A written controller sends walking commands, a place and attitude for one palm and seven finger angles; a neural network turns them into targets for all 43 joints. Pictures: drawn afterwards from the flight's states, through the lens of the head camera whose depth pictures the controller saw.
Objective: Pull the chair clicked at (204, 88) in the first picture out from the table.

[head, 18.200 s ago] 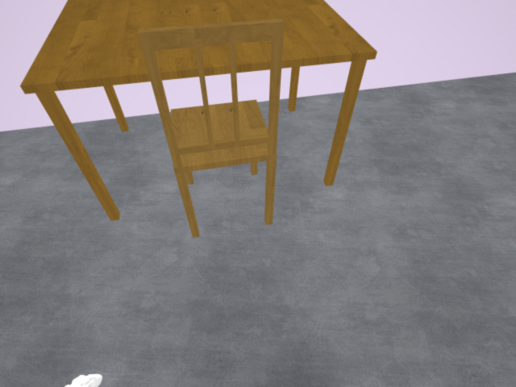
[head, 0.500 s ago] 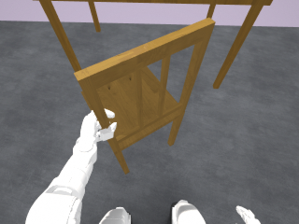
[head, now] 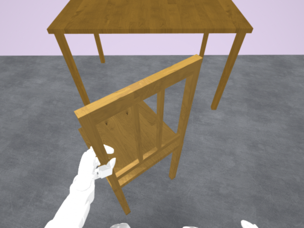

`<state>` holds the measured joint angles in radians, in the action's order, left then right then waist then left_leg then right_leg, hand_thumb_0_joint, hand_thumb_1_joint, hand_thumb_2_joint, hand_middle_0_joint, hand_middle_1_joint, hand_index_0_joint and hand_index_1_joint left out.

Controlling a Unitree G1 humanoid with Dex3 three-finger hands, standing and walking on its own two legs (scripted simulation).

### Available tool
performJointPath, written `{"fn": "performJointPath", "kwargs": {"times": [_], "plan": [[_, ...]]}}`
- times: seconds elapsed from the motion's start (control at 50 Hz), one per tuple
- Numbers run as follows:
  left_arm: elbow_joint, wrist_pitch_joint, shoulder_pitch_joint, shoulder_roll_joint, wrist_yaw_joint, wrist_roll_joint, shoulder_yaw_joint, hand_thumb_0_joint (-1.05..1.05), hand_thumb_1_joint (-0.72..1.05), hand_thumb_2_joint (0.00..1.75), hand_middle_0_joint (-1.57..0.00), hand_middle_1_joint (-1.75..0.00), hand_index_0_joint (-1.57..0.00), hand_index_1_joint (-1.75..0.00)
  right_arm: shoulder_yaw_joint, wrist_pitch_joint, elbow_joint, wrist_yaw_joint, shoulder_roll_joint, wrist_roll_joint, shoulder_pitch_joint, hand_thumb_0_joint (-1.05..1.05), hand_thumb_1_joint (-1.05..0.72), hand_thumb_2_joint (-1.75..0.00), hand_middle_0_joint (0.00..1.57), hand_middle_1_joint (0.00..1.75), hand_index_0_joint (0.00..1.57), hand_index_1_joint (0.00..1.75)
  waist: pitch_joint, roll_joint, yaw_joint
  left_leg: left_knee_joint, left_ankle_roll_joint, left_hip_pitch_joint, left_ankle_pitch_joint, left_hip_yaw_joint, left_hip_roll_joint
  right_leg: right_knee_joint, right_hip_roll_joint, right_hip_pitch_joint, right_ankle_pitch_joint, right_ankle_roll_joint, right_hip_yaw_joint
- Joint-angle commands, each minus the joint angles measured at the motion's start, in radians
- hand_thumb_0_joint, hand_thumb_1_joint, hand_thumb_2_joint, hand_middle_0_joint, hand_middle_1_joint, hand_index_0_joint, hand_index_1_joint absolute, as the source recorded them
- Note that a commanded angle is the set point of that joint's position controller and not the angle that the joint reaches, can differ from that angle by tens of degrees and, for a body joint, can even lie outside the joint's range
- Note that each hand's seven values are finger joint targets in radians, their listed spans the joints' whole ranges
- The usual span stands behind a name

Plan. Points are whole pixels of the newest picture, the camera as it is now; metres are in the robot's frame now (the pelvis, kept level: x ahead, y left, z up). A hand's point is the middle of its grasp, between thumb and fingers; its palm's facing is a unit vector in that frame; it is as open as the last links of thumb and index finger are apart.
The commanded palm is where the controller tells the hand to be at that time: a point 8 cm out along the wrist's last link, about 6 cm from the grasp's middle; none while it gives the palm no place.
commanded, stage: stop walking, hand still on the chair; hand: left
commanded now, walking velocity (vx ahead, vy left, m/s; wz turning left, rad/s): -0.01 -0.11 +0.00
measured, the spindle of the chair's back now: (137, 136) +0.40 +0.06 -0.05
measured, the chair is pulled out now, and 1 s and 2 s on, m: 0.58 0.59 0.59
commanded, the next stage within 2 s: open the thumb and straighten the fingers in 0.76 s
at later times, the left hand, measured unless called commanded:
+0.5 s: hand (105, 170) +0.29 +0.15 -0.05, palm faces +0.12 -0.97 -0.19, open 6.0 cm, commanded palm +0.26 +0.20 -0.04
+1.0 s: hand (103, 169) +0.29 +0.15 -0.05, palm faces +0.09 -0.98 -0.17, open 6.4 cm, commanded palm +0.26 +0.20 -0.03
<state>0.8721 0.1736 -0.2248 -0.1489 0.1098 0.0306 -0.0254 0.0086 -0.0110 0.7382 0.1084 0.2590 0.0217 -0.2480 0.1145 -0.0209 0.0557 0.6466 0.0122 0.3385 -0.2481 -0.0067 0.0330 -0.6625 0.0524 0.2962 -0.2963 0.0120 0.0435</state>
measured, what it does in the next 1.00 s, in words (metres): shifts its weight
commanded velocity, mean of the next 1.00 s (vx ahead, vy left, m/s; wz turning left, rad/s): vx -0.01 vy -0.02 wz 0.00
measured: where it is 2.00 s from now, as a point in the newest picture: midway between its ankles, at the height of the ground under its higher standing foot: outside the picture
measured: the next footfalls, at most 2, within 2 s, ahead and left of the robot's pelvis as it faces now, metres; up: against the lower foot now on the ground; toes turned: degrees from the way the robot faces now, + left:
none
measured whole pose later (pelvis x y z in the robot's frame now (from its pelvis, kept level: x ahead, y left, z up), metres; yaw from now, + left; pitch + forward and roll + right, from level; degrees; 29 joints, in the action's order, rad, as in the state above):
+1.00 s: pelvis +0.05 -0.01 +0.01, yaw +1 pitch +2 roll +0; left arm 0.53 0.13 0.10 -0.17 0.09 0.06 0.00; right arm -0.02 -0.03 0.67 0.05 0.21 0.05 -0.22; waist 0.00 0.00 0.04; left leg 0.57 0.04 0.35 -0.25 -0.02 0.04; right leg -0.58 0.03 0.30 -0.31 0.01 0.05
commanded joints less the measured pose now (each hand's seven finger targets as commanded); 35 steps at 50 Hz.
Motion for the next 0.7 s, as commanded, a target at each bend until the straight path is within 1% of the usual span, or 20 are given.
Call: {"fn": "performJointPath", "kwargs": {"times": [0.0, 0.02, 0.06, 0.08, 0.14, 0.16, 0.2, 0.24, 0.32, 0.36, 0.38, 0.46, 0.48, 0.5, 0.52, 0.56, 0.58, 0.62, 0.66, 0.68], "plan": [[-0.282, 0.076, -0.266, -0.149, -0.01, -0.01, -0.014, 0.0, 0.9, 0.9, -0.5, -1.45, -0.5, -1.45, 0.012, -0.052, -0.145, 0.003, 0.082, -0.003, 0.074, 0.0, -0.9, -0.9, 0.2, 0.3, 0.2, 0.3, -0.155, -0.099, -0.033, -0.353, -0.083, -0.018, -0.358, -0.234, 0.133, 0.136, -0.01, 0.006, -0.205, -0.023, -0.058], [-0.269, 0.07, -0.23, -0.133, -0.011, -0.01, -0.004, 0.0, 0.9, 0.9, -0.5, -1.45, -0.5, -1.45, 0.007, -0.054, -0.15, 0.003, 0.078, 0.0, 0.08, 0.0, -0.9, -0.9, 0.2, 0.3, 0.2, 0.3, -0.158, -0.123, -0.04, -0.402, -0.097, 0.022, -0.402, -0.253, 0.156, 0.098, -0.026, -0.051, -0.147, -0.018, -0.047], [-0.275, 0.065, -0.199, -0.132, -0.01, -0.014, -0.001, 0.0, 0.9, 0.9, -0.5, -1.45, -0.5, -1.45, 0.004, -0.06, -0.152, 0.0, 0.072, 0.003, 0.075, 0.0, -0.9, -0.9, 0.2, 0.3, 0.2, 0.3, -0.164, -0.127, -0.047, -0.402, -0.105, 0.025, -0.355, -0.223, 0.166, 0.122, -0.022, -0.108, -0.075, -0.015, -0.045], [-0.285, 0.067, -0.182, -0.156, -0.009, -0.018, -0.017, 0.0, 0.9, 0.9, -0.5, -1.45, -0.5, -1.45, 0.008, -0.068, -0.148, 0.002, 0.077, 0.003, 0.066, 0.0, -0.9, -0.9, 0.2, 0.3, 0.2, 0.3, -0.176, -0.123, -0.047, -0.378, -0.097, -0.013, -0.295, -0.195, 0.152, 0.171, -0.018, -0.111, -0.051, -0.015, -0.052], [-0.301, 0.061, -0.151, -0.146, -0.003, -0.028, -0.005, 0.0, 0.9, 0.9, -0.5, -1.45, -0.5, -1.45, 0.011, -0.083, -0.145, 0.0, 0.078, -0.001, 0.051, 0.0, -0.9, -0.9, 0.2, 0.3, 0.2, 0.3, -0.235, -0.059, -0.04, -0.295, -0.054, -0.115, -0.117, -0.105, 0.111, 0.252, 0.005, -0.099, 0.009, -0.024, -0.08], [-0.302, 0.055, -0.142, -0.151, -0.001, -0.028, -0.008, 0.0, 0.9, 0.9, -0.5, -1.45, -0.5, -1.45, 0.014, -0.084, -0.145, 0.0, 0.082, 0.0, 0.054, 0.0, -0.9, -0.9, 0.2, 0.3, 0.2, 0.3, -0.24, -0.048, -0.04, -0.281, -0.045, -0.135, -0.099, -0.087, 0.106, 0.259, 0.012, -0.082, 0.013, -0.027, -0.096], [-0.312, 0.046, -0.107, -0.162, 0.004, -0.026, -0.016, 0.0, 0.9, 0.9, -0.5, -1.45, -0.5, -1.45, 0.016, -0.089, -0.143, 0.003, 0.081, 0.0, 0.052, 0.0, -0.9, -0.9, 0.2, 0.3, 0.2, 0.3, -0.241, -0.045, -0.036, -0.259, -0.037, -0.157, -0.049, -0.064, 0.092, 0.277, 0.021, -0.076, 0.043, -0.033, -0.115], [-0.321, 0.039, -0.082, -0.168, 0.006, -0.026, -0.025, 0.0, 0.9, 0.9, -0.5, -1.45, -0.5, -1.45, 0.016, -0.09, -0.14, 0.004, 0.079, -0.003, 0.058, 0.0, -0.9, -0.9, 0.2, 0.3, 0.2, 0.3, -0.267, -0.003, -0.037, -0.227, -0.031, -0.189, 0.053, -0.05, 0.085, 0.282, 0.035, -0.09, 0.12, -0.036, -0.129], [-0.342, 0.026, -0.024, -0.174, 0.006, -0.024, -0.036, 0.0, 0.9, 0.9, -0.5, -1.45, -0.5, -1.45, 0.018, -0.085, -0.143, 0.009, 0.076, -0.006, 0.08, 0.0, -0.9, -0.9, 0.2, 0.3, 0.2, 0.3, -0.287, 0.029, -0.036, -0.199, -0.026, -0.219, 0.173, -0.038, 0.082, 0.28, 0.05, -0.117, 0.239, -0.037, -0.129], [-0.35, 0.02, -0.012, -0.161, 0.004, -0.02, -0.029, 0.0, 0.9, 0.9, -0.5, -1.45, -0.5, -1.45, 0.018, -0.076, -0.149, 0.01, 0.073, -0.005, 0.092, 0.0, -0.9, -0.9, 0.2, 0.3, 0.2, 0.3, -0.274, 0.04, -0.033, -0.197, -0.024, -0.222, 0.185, -0.033, 0.083, 0.282, 0.058, -0.113, 0.26, -0.038, -0.128], [-0.351, 0.019, 0.007, -0.176, 0.005, -0.019, -0.035, 0.0, 0.9, 0.9, -0.5, -1.45, -0.5, -1.45, 0.02, -0.075, -0.146, 0.013, 0.073, -0.003, 0.097, 0.0, -0.9, -0.9, 0.2, 0.3, 0.2, 0.3, -0.254, 0.012, -0.033, -0.203, -0.025, -0.219, 0.183, -0.032, 0.08, 0.291, 0.06, -0.108, 0.26, -0.037, -0.125], [-0.382, 0.017, 0.031, -0.157, 0.005, -0.019, -0.027, 0.0, 0.9, 0.9, -0.5, -1.45, -0.5, -1.45, 0.02, -0.059, -0.163, 0.011, 0.072, -0.004, 0.107, 0.0, -0.9, -0.9, 0.2, 0.3, 0.2, 0.3, -0.271, 0.017, -0.035, -0.201, -0.025, -0.235, 0.234, -0.033, 0.083, 0.276, 0.059, -0.129, 0.308, -0.04, -0.115], [-0.387, 0.016, 0.044, -0.17, 0.005, -0.016, -0.03, 0.0, 0.9, 0.9, -0.5, -1.45, -0.5, -1.45, 0.02, -0.058, -0.162, 0.014, 0.074, -0.001, 0.11, 0.0, -0.9, -0.9, 0.2, 0.3, 0.2, 0.3, -0.255, -0.013, -0.033, -0.212, -0.025, -0.234, 0.242, -0.033, 0.085, 0.28, 0.06, -0.125, 0.309, -0.038, -0.107], [-0.396, 0.015, 0.05, -0.161, 0.006, -0.018, -0.027, 0.0, 0.9, 0.9, -0.5, -1.45, -0.5, -1.45, 0.02, -0.055, -0.167, 0.013, 0.073, -0.003, 0.109, 0.0, -0.9, -0.9, 0.2, 0.3, 0.2, 0.3, -0.259, -0.015, -0.036, -0.21, -0.025, -0.232, 0.252, -0.035, 0.085, 0.273, 0.057, -0.132, 0.308, -0.037, -0.103], [-0.396, 0.014, 0.059, -0.158, 0.007, -0.018, -0.027, 0.0, 0.9, 0.9, -0.5, -1.45, -0.5, -1.45, 0.019, -0.051, -0.172, 0.011, 0.073, -0.003, 0.111, 0.0, -0.9, -0.9, 0.2, 0.3, 0.2, 0.3, -0.26, 0.0, -0.039, -0.213, -0.025, -0.23, 0.253, -0.04, 0.086, 0.274, 0.056, -0.136, 0.299, -0.036, -0.098], [-0.408, 0.012, 0.068, -0.155, 0.007, -0.017, -0.025, 0.0, 0.9, 0.9, -0.5, -1.45, -0.5, -1.45, 0.02, -0.044, -0.179, 0.01, 0.071, -0.004, 0.119, 0.0, -0.9, -0.9, 0.2, 0.3, 0.2, 0.3, -0.256, -0.006, -0.041, -0.211, -0.026, -0.237, 0.242, -0.035, 0.085, 0.281, 0.058, -0.129, 0.295, -0.037, -0.105], [-0.405, 0.008, 0.077, -0.165, 0.007, -0.014, -0.024, 0.0, 0.9, 0.9, -0.5, -1.45, -0.5, -1.45, 0.019, -0.043, -0.177, 0.013, 0.072, -0.002, 0.117, 0.0, -0.9, -0.9, 0.2, 0.3, 0.2, 0.3, -0.231, -0.021, -0.037, -0.221, -0.027, -0.228, 0.228, -0.037, 0.085, 0.293, 0.058, -0.119, 0.28, -0.035, -0.101], [-0.408, 0.005, 0.079, -0.154, 0.011, -0.016, -0.021, 0.0, 0.9, 0.9, -0.5, -1.45, -0.5, -1.45, 0.018, -0.036, -0.186, 0.011, 0.07, -0.004, 0.117, 0.0, -0.9, -0.9, 0.2, 0.3, 0.2, 0.3, -0.244, 0.006, -0.04, -0.219, -0.026, -0.224, 0.211, -0.036, 0.081, 0.291, 0.056, -0.131, 0.263, -0.036, -0.1], [-0.413, 0.003, 0.078, -0.153, 0.011, -0.016, -0.021, 0.0, 0.9, 0.9, -0.5, -1.45, -0.5, -1.45, 0.018, -0.031, -0.189, 0.01, 0.073, -0.004, 0.118, 0.0, -0.9, -0.9, 0.2, 0.3, 0.2, 0.3, -0.236, 0.006, -0.04, -0.22, -0.025, -0.22, 0.202, -0.037, 0.08, 0.294, 0.057, -0.125, 0.25, -0.038, -0.102], [-0.408, 0.001, 0.091, -0.165, 0.011, -0.013, -0.023, 0.0, 0.9, 0.9, -0.5, -1.45, -0.5, -1.45, 0.019, -0.032, -0.187, 0.011, 0.075, -0.001, 0.118, 0.0, -0.9, -0.9, 0.2, 0.3, 0.2, 0.3, -0.215, -0.015, -0.039, -0.233, -0.026, -0.218, 0.187, -0.04, 0.082, 0.303, 0.054, -0.109, 0.225, -0.034, -0.094]]}}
